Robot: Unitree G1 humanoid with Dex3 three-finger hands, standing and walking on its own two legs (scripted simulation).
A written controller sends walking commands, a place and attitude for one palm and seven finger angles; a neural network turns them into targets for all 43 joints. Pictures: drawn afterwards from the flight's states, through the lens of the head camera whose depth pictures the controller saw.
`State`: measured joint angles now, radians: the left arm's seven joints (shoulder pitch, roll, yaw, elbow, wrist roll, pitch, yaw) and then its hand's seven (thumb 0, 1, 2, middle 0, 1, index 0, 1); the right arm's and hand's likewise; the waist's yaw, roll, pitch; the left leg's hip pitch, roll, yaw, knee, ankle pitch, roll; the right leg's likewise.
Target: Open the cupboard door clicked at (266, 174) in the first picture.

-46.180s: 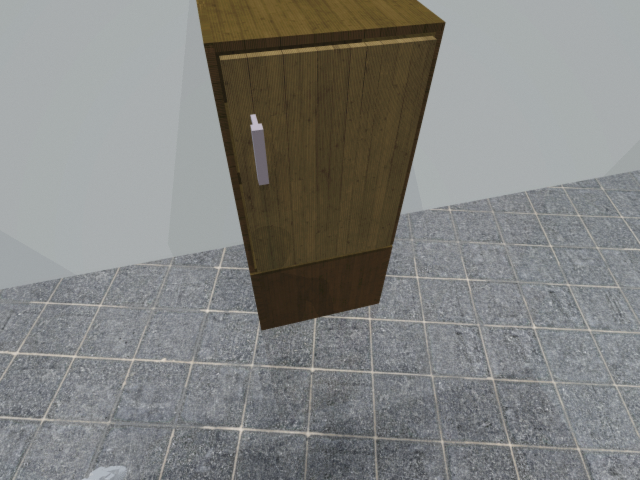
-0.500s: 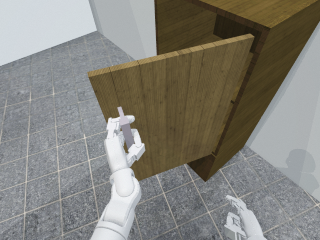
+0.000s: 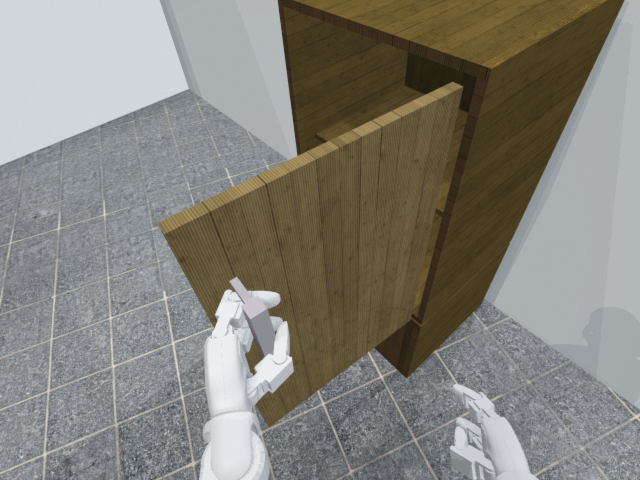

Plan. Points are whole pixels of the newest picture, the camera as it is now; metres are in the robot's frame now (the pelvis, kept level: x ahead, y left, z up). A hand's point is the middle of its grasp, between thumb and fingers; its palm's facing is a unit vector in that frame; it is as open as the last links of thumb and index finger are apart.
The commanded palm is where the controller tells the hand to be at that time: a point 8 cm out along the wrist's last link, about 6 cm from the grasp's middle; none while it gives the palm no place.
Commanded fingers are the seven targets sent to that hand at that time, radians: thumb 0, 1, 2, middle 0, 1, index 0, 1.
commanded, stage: open thumb and fingers to let go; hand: left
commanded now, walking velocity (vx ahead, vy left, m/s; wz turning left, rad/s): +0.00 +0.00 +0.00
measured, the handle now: (255, 323) +0.30 +0.09 +0.06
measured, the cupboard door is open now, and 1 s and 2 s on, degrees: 85 80 84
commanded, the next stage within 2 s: slide the hand sideways off the handle in 0.78 s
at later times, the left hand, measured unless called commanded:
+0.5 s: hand (249, 357) +0.25 +0.09 +0.07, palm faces +0.30 -0.95 -0.01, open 12.9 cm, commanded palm +0.21 +0.11 +0.06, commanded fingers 0.00 -0.50 0.30 -0.25 -0.90 -0.25 -0.90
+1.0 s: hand (259, 362) +0.24 +0.08 +0.06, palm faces +0.01 -1.00 -0.04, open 16.4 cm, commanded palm +0.21 +0.11 +0.06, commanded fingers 0.00 -0.50 0.30 -0.15 -0.30 -0.15 -0.30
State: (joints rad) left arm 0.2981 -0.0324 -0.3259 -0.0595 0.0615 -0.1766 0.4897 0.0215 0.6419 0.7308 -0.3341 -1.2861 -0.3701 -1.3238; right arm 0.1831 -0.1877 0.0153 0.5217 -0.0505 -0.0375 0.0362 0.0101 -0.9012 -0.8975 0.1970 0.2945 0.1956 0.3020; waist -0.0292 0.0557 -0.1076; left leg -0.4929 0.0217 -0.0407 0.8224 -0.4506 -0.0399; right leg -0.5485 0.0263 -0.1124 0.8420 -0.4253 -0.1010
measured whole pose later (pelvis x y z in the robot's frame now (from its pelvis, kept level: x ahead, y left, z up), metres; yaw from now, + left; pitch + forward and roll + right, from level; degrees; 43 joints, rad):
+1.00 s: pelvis -0.03 +0.05 -0.01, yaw -1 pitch +7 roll +0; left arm 0.11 -0.02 -0.32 0.05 0.06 -0.18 0.32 -0.01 -0.50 0.30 -0.14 -0.37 -0.11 -0.35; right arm 0.21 -0.19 0.03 0.51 -0.02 -0.06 0.04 0.01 -0.90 -0.90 0.20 0.29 0.20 0.30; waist 0.01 0.04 -0.09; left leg -0.59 -0.03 -0.03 0.93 -0.46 0.00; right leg -0.64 -0.01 -0.07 0.92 -0.40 -0.04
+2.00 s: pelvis -0.01 +0.05 -0.03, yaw -2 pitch +10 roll -1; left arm 0.70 0.12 -0.15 -0.41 -0.08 -0.28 -0.04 -0.01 -0.50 0.30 -0.15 -0.30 -0.15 -0.30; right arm 0.28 -0.22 0.01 0.38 0.02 -0.12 -0.02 0.01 -0.90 -0.90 0.20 0.29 0.20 0.30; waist 0.01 0.04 -0.13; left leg -0.68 -0.01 -0.03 1.04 -0.55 0.01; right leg -0.72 0.00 -0.07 1.02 -0.48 -0.04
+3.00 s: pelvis +0.01 +0.07 +0.03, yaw -2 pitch -1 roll -1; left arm 0.63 0.30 0.11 -0.51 -0.02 -0.01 0.12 -0.01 -0.06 0.48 -0.17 -0.30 -0.17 -0.30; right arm 0.25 -0.22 0.06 0.54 0.01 -0.15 -0.10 0.01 -0.90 -0.90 0.20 0.29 0.20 0.30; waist 0.06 0.06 -0.04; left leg -0.23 -0.03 -0.02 0.65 -0.40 0.04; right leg -0.27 0.00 -0.06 0.61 -0.32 0.00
